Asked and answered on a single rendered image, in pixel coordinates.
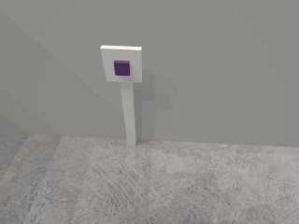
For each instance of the button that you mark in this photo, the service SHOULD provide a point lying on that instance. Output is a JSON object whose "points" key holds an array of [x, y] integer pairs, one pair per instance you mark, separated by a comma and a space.
{"points": [[122, 68]]}

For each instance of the panel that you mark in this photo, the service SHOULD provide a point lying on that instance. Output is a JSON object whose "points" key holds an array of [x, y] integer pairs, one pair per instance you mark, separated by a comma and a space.
{"points": [[134, 56]]}

